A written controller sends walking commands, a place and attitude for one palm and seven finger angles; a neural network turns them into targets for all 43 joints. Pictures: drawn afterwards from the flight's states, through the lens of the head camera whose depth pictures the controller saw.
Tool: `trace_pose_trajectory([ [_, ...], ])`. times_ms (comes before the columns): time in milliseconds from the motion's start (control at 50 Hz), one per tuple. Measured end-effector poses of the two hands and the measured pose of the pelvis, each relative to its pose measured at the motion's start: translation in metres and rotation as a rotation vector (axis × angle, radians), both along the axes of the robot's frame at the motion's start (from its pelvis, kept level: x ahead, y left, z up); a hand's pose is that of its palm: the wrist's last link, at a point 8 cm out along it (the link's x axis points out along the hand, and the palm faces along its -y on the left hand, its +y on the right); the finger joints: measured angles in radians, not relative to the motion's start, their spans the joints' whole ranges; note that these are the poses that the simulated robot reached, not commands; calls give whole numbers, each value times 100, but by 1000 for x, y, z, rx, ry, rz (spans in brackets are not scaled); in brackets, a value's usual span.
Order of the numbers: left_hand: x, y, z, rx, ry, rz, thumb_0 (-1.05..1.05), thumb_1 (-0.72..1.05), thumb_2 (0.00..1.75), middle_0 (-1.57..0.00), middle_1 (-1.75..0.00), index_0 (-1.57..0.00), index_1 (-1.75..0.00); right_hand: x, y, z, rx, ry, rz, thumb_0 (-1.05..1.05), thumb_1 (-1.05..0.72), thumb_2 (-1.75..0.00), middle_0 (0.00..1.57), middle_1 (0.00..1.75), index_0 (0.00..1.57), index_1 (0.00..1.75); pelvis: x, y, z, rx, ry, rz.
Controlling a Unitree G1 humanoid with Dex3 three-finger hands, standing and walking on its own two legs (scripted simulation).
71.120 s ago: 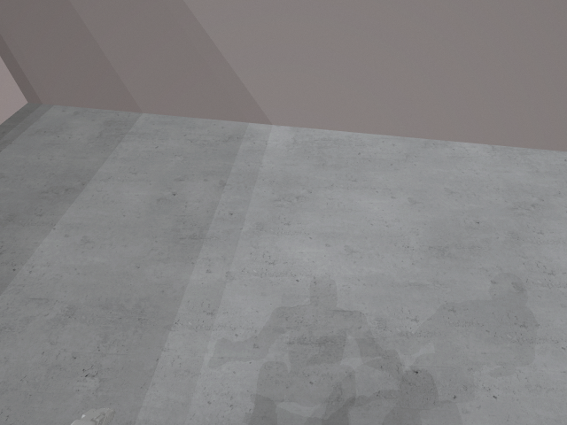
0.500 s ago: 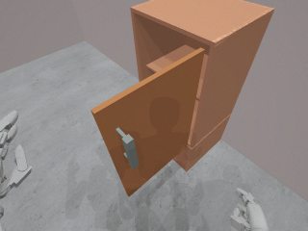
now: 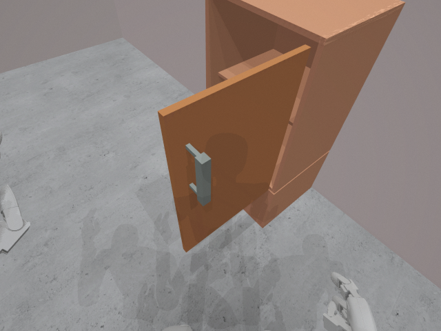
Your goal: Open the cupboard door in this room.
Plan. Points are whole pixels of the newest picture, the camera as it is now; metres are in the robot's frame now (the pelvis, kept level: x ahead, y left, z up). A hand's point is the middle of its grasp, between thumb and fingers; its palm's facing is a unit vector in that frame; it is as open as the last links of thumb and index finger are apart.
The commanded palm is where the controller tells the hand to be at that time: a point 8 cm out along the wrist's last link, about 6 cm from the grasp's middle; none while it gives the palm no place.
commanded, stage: step back with the hand held close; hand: left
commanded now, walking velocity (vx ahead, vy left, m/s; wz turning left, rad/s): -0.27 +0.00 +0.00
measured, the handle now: (197, 175) +0.42 +0.08 +0.01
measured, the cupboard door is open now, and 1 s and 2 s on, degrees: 90 90 90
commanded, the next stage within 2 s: stop stepping back and stand still in 0.54 s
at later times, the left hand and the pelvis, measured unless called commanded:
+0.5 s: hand out of the picture +0.15 +0.26 +0.19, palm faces +0.45 -0.79 -0.43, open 7.4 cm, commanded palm +0.09 +0.29 +0.19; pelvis -0.05 -0.01 +0.02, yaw -1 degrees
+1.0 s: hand (0, 294) +0.13 +0.25 +0.17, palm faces +0.42 -0.82 -0.39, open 7.4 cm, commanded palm +0.07 +0.28 +0.19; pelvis -0.09 -0.01 +0.00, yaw -3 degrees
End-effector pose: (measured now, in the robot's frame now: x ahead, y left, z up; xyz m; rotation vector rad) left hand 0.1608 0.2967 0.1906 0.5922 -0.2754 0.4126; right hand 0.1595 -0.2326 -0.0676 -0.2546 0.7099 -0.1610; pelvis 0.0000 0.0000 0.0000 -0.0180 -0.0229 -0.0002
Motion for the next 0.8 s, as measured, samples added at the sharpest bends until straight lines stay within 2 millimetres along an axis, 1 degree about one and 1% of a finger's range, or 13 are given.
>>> trace_pose_trajectory([
  [140,-15,-4,3,6,-45,-4,1,89,90,-21,-30,-22,-31,-15,-2,-6,0,16,16,1,-90,-90,20,30,20,30,-13,-4,-3,0,5,10],
  [200,-17,-4,1,-12,-45,-30,1,89,90,-21,-30,-22,-31,-24,-6,-6,-12,32,4,1,-90,-90,21,30,20,30,-21,0,-4,0,11,8],
  [280,-21,1,-3,-2,-27,-68,1,89,90,-21,-30,-22,-31,-37,-7,-4,-42,40,-27,1,-91,-90,20,30,20,30,-32,7,-5,-14,11,5],
  [360,-32,9,6,38,-23,-55,1,89,90,-21,-30,-22,-31,-49,-2,1,-41,45,-35,1,-91,-90,20,30,20,30,-39,5,2,-50,20,27],
  [420,-44,11,14,14,-39,-26,1,89,90,-21,-30,-22,-31,-55,4,7,-21,48,-13,1,-91,-90,20,30,20,30,-43,1,10,-51,51,7],
  [480,-51,4,15,-35,-37,-19,1,89,90,-21,-30,-22,-31,-58,8,10,1,40,17,1,-91,-90,20,30,20,30,-50,-4,15,-45,82,-18],
  [540,-54,-12,11,-56,-24,-52,1,89,90,-21,-30,-21,-31,-60,6,8,22,21,44,1,-90,-90,20,30,20,30,-65,-12,14,-26,104,-39],
  [580,-56,-26,8,-30,-20,-104,1,89,90,-21,-30,-21,-31,-62,1,3,34,0,49,1,-90,-90,21,30,20,30,-80,-19,6,5,109,-72],
  [620,-57,-40,8,-27,-8,-158,1,89,90,-21,-30,-21,-31,-71,-6,0,34,-3,32,1,-90,-90,21,30,20,30,-92,-21,5,-19,89,-76],
  [680,-62,-53,13,-1,-7,-231,1,89,90,-21,-30,-21,-31,-90,-19,2,33,-10,-30,1,-90,-90,21,30,20,30,-98,-25,4,-23,57,-72],
  [740,-71,-52,16,31,0,-252,1,89,90,-21,-30,-22,-31,-110,-35,6,9,-23,-92,1,-90,-90,21,30,20,30,-97,-27,2,-19,27,-65],
  [800,-81,-42,13,32,13,-211,1,89,90,-22,-30,-22,-31,-129,-49,6,-25,-14,-134,1,-91,-90,20,30,20,30,-95,-26,1,-20,10,-52],
])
